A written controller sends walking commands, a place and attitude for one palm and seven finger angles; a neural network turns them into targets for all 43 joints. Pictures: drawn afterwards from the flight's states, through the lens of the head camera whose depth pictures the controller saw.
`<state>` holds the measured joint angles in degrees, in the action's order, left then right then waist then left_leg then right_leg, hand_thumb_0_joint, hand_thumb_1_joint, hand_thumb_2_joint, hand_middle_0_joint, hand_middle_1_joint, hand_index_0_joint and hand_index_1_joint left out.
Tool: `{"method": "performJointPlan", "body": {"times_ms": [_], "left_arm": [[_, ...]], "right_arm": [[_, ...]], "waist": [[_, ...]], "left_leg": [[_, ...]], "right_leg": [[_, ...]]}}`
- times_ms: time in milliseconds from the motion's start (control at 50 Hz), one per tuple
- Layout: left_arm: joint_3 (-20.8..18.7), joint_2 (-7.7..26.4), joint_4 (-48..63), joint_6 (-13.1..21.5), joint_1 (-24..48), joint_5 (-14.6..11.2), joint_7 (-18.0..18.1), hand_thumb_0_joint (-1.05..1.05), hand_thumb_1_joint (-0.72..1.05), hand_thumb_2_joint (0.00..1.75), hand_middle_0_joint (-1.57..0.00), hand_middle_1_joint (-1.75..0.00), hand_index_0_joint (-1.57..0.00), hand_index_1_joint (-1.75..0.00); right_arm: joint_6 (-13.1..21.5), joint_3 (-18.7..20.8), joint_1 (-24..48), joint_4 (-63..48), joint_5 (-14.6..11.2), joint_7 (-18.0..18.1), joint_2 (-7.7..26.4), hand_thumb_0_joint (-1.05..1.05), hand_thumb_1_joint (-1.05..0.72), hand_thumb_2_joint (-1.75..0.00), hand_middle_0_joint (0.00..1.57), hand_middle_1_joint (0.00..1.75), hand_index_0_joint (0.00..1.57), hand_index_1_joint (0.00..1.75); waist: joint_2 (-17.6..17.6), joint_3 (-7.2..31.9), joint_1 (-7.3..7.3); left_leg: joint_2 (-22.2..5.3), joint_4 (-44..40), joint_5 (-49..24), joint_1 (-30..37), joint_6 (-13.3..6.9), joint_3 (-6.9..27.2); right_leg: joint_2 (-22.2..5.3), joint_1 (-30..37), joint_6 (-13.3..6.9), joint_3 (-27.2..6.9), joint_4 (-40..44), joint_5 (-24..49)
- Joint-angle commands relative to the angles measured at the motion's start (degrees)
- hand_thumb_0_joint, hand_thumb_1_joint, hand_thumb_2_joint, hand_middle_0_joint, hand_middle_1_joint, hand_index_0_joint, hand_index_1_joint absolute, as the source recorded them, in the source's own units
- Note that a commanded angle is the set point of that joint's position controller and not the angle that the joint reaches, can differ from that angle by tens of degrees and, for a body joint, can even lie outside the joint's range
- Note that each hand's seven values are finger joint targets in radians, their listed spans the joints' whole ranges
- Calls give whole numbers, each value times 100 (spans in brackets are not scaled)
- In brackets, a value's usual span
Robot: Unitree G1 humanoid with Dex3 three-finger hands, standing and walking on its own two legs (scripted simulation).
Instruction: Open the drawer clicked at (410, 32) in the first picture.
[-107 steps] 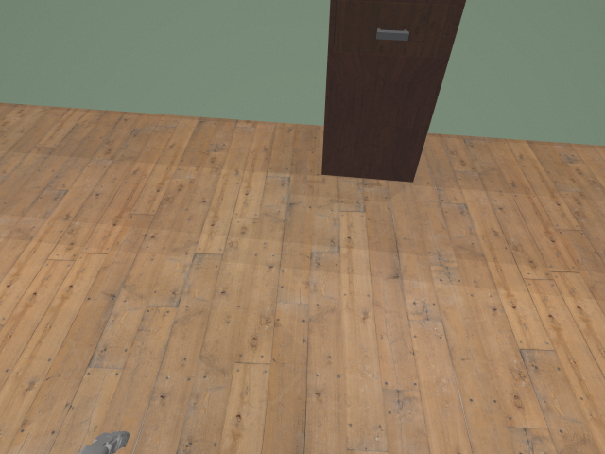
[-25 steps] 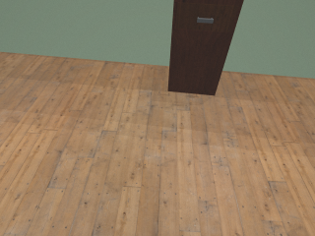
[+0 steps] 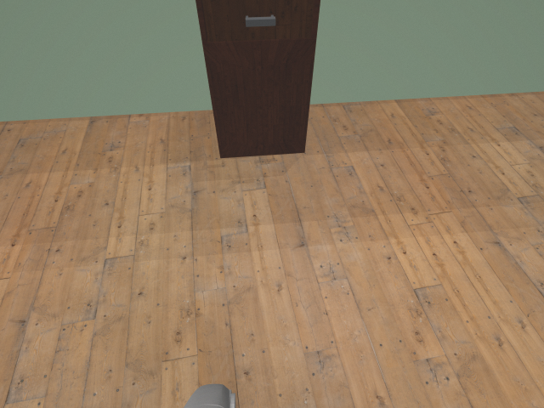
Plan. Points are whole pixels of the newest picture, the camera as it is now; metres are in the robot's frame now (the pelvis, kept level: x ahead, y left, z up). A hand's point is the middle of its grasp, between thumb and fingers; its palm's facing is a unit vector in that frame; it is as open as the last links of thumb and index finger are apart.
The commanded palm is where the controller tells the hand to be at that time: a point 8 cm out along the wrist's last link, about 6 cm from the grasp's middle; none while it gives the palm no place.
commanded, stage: walk to a spot facing it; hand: left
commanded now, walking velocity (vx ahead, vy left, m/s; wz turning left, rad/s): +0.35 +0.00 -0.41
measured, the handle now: (260, 19) +1.44 +0.16 -0.04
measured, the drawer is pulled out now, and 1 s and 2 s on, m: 0.00 0.00 0.00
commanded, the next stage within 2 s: turn to face it in 1.60 s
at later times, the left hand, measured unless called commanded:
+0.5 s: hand (144, 326) +0.28 +0.28 -0.18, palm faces -0.17 -0.97 -0.17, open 7.3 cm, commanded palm none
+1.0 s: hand (261, 209) +0.59 +0.08 -0.18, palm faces -0.48 -0.86 -0.14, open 7.3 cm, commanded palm none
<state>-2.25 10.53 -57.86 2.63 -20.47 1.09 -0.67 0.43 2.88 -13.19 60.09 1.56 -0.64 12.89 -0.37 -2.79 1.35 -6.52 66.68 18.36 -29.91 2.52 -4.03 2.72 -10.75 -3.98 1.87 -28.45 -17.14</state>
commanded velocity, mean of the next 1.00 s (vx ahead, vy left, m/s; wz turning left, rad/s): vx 0.35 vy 0.00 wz -0.42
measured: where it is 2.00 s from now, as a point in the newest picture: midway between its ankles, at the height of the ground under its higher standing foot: (323, 290)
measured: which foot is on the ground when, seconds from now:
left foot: up 0.00-0.28, down 0.30-0.92, up 0.94-1.00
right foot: down 0.00-0.30, up 0.32-0.92, down 0.94-1.00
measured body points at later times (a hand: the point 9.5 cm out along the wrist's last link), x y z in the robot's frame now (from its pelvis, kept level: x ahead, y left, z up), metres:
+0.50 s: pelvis +0.21 +0.09 +0.00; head +0.23 +0.12 +0.45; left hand +0.29 +0.33 -0.16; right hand +0.22 -0.16 -0.12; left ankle +0.24 +0.15 -0.74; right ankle +0.15 -0.05 -0.63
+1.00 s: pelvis +0.40 -0.01 -0.02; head +0.43 -0.02 +0.43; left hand +0.62 +0.12 -0.17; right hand +0.20 -0.11 -0.17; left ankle +0.29 +0.16 -0.65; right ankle +0.43 -0.09 -0.74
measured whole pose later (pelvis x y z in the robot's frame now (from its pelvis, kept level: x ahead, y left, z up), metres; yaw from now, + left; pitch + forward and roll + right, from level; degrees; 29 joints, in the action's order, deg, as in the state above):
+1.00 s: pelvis +0.40 -0.01 -0.02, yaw -28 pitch -1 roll +0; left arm -3.2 9.2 -54.7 2.4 -5.5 0.9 -1.4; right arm 1.5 1.4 -28.5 65.9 0.6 0.2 5.2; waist 0.5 -5.5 -2.8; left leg -8.5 66.0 29.2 -9.6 2.0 -12.6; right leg 1.0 -22.8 -7.2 10.1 -38.8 -14.5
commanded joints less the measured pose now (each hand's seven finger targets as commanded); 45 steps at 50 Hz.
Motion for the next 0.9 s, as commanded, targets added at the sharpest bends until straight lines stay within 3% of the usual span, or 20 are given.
{"method": "performJointPlan", "body": {"times_ms": [0, 100, 140, 180, 200, 240, 260, 280, 300, 320, 360, 380, 420, 480, 600, 760, 800, 840, 860, 880], "left_arm": [[-216, 943, 152, 157, -414, 20, 90, 0, 90, 90, -20, -30, -20, -30], [-217, 903, 48, 188, -592, 37, 139, 0, 90, 90, -20, -30, -20, -30], [-226, 923, 18, 167, -643, 65, 173, 0, 90, 90, -20, -30, -20, -30], [-254, 968, 59, 138, -540, 66, 188, 0, 90, 90, -20, -30, -20, -30], [-266, 987, 67, 124, -515, 56, 182, 0, 90, 90, -20, -30, -20, -30], [-299, 984, 95, 123, -269, 19, 170, 0, 90, 90, -20, -30, -20, -30], [-300, 779, 178, 115, -316, -43, 128, 0, 90, 90, -20, -30, -20, -30], [-255, 439, 251, 98, -665, -96, 48, 0, 90, 90, -20, -30, -20, -30], [-263, 595, 328, 104, -338, -37, 69, 0, 90, 90, -20, -30, -20, -30], [-294, 642, 313, 63, -100, 3, 63, 0, 90, 90, -20, -30, -20, -30], [-296, 498, 325, -5, 269, 75, -72, 0, 90, 90, -20, -30, -20, -30], [-304, 401, 277, -86, 150, 104, -108, 0, 90, 90, -20, -30, -20, -30], [-280, 224, 221, -231, -29, 103, -124, 0, 90, 90, -20, -30, -20, -30], [-313, 186, 276, -336, 102, 120, -140, 0, 90, 90, -20, -30, -20, -30], [-268, 136, 518, -378, 1010, 128, -188, 0, 90, 90, -20, -30, -20, -30], [-135, 32, 794, -282, 2191, 74, -202, 0, 90, 90, -20, -30, -20, -30], [-132, 39, 778, -239, 2091, 64, -178, 0, 90, 90, -20, -30, -20, -30], [-171, 182, 647, -186, 1561, 73, -134, 0, 90, 90, -20, -30, -20, -30], [-211, 263, 504, -144, 1052, 94, -111, 0, 90, 90, -20, -30, -20, -30], [-292, 455, 278, -81, 297, 116, -96, 0, 90, 90, -20, -30, -20, -30]], "right_arm": [[122, 116, 369, -682, -19, -26, 276, 0, -90, -90, 20, 30, 20, 30], [187, 95, 1010, -1049, -33, -79, 202, 0, -90, -90, 20, 30, 20, 30], [245, 73, 1274, -1168, -46, -89, 147, 0, -90, -90, 20, 30, 20, 30], [306, 46, 1272, -1212, -64, -82, 139, 0, -90, -90, 20, 30, 20, 30], [329, 63, 1147, -1170, -65, -60, 169, 0, -90, -90, 20, 30, 20, 30], [384, 149, -103, -777, -36, 57, 459, 0, -90, -90, 20, 30, 20, 30], [407, 274, -1061, -534, 16, 135, 987, 0, -90, -90, 20, 30, 20, 30], [422, 404, -1603, -412, 69, 147, 1602, 0, -90, -90, 20, 30, 20, 30], [345, 329, -1465, -464, 6, 151, 1455, 0, -90, -90, 20, 30, 20, 30], [352, 260, -909, -540, -5, 149, 1050, 0, -90, -90, 20, 30, 20, 30], [423, 102, -366, -655, -2, 157, 518, 0, -90, -90, 20, 30, 20, 30], [458, 59, -303, -598, -3, 165, 347, 0, -90, -90, 20, 30, 20, 30], [513, 42, -374, -515, -24, 192, 247, 0, -90, -90, 20, 30, 20, 30], [563, 73, -557, -417, -49, 223, 177, 0, -90, -90, 20, 30, 20, 30], [577, 48, -1290, -104, -55, 252, 217, 0, -90, -90, 20, 30, 20, 30], [475, 5, -2060, 287, 25, 262, 243, 0, -90, -90, 20, 30, 20, 30], [446, 23, -2006, 307, 23, 260, 318, 0, -90, -90, 20, 30, 20, 30], [427, 49, -1934, 264, 6, 248, 446, 0, -90, -90, 20, 30, 20, 30], [417, 60, -1800, 209, -11, 246, 520, 0, -90, -90, 20, 30, 20, 30], [415, 70, -1599, 124, -45, 221, 574, 0, -90, -90, 20, 30, 20, 30]], "waist": [[454, -191, -83], [670, -223, 71], [709, -153, 178], [817, -76, 163], [822, -43, 117], [508, 444, -478], [-291, 1106, -826], [-2030, 1705, -770], [-1506, 1412, -786], [-1084, 785, -551], [-619, -78, -318], [-711, -159, -159], [-675, -44, -12], [-533, -28, 30], [-405, -258, -194], [-550, -586, -566], [-635, -535, -447], [-714, -165, -217], [-795, 164, 30], [-680, 564, 424]], "left_leg": [[-139, -377, -726, -793, 134, 154], [-72, -1377, -942, -1075, 133, 78], [20, -2029, -793, -825, 76, -11], [142, -2705, -615, -146, -27, -63], [270, -2944, -575, 345, -79, -162], [423, -3751, -959, 2290, -204, -170], [-408, -3909, -872, 3748, -390, 689], [-2228, -4515, -933, 4727, -945, 2927], [-2455, -5080, -255, 4048, -1199, 3355], [-2193, -5399, 559, 3229, -1011, 2792], [-1776, -5529, 297, 2000, -884, 1854], [-1529, -5536, -50, 1721, -704, 1231], [-1274, -5535, -574, 1574, -625, 445], [-1238, -5676, -894, 1875, -651, 29], [-1244, -5575, -2134, 2870, -627, -417], [-1369, -5307, -3523, 3676, -802, -998], [-1435, -4945, -4549, 3740, -788, -1260], [-1460, -4079, -6012, 3727, -723, -1405], [-1389, -3385, -6332, 3592, -630, -1499], [-1237, -2319, -5905, 3011, -462, -1648]], "right_leg": [[-1450, 23, -630, -1636, 1638, 1062], [-1366, 614, -625, -1564, 1491, 1718], [-1385, 854, -585, -1530, 1285, 2180], [-1395, 762, -519, -1523, 1063, 2583], [-1362, 589, -494, -1530, 889, 2828], [-989, -79, -269, -1268, -414, 3232], [-577, -890, -64, -945, -1715, 2039], [144, -2205, 244, -182, -3752, -1477], [-119, -2438, 178, -566, -4573, -1568], [-426, -2579, 201, -618, -4880, -1003], [-791, -2548, 283, -430, -4851, -288], [-850, -2310, 312, -384, -4670, -45], [-839, -2159, 377, -271, -4522, 291], [-931, -2624, 473, -262, -4415, 815], [-980, -3408, 562, 11, -3503, 1149], [-711, -3088, 281, 655, -1570, 676], [-527, -2661, 111, 832, -1232, 398], [-208, -1811, -100, 1013, -1011, 24], [-68, -1096, -187, 1070, -775, 68], [-9, 127, -269, 1079, -367, 515]]}}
